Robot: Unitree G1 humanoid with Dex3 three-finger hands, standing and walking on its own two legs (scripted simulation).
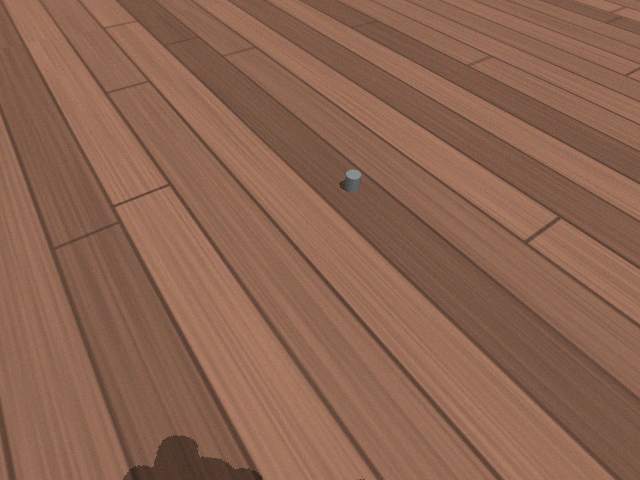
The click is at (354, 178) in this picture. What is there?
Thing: squat round
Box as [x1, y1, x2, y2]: [345, 170, 360, 192]
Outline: 348,170 346,172 345,189 347,191 354,192 358,190 360,173 357,170
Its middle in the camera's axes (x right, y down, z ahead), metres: +0.16 -0.26 +1.85
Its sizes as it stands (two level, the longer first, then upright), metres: 0.071 0.071 0.083
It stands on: the floor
